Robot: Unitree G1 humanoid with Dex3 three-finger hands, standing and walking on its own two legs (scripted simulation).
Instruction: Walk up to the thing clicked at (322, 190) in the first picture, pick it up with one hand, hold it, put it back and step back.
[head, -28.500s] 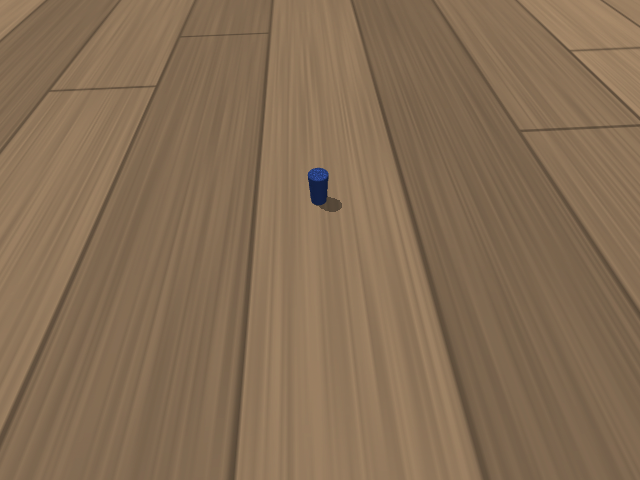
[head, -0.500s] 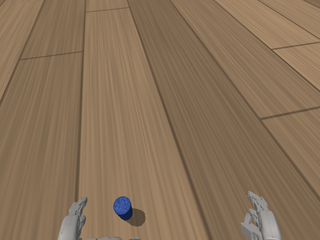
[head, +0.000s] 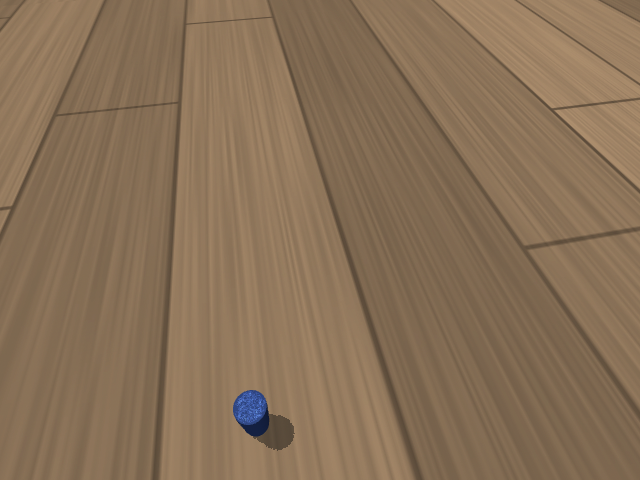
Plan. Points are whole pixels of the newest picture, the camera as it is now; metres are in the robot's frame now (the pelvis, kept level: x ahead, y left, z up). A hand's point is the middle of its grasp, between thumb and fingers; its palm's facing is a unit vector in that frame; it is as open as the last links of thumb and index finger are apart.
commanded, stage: stand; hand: left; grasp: from the side
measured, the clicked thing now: (253, 415) +0.39 +0.22 -0.68
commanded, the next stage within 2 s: step back in 1.78 s
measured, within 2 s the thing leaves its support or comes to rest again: neither
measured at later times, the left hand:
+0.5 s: hand out of the picture +0.02 +0.26 -0.14, palm faces +0.00 -0.93 -0.36, open 7.3 cm
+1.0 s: hand out of the picture +0.06 +0.24 -0.14, palm faces -0.02 -0.94 -0.33, open 7.3 cm
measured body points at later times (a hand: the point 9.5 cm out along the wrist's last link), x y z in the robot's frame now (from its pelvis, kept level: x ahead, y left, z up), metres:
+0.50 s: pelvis -0.02 +0.00 +0.02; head -0.03 -0.01 +0.47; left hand +0.02 +0.30 -0.11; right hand +0.05 -0.29 -0.12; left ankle +0.02 +0.13 -0.72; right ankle +0.00 -0.14 -0.72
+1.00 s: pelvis +0.00 +0.00 +0.02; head +0.01 +0.00 +0.47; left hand +0.06 +0.29 -0.11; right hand +0.05 -0.29 -0.12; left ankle +0.02 +0.13 -0.72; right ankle +0.00 -0.14 -0.72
